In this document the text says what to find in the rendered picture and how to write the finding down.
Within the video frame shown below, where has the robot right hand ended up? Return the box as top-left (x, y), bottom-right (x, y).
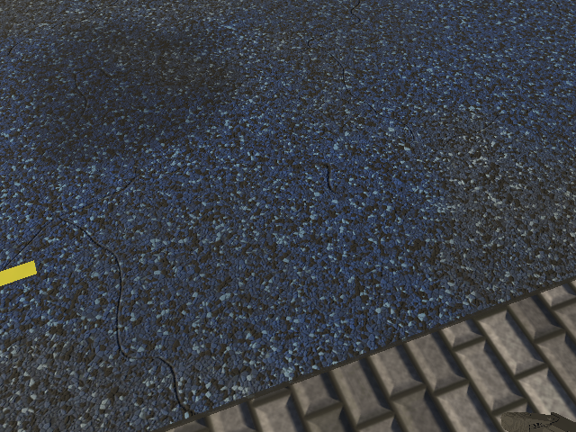
top-left (501, 412), bottom-right (576, 432)

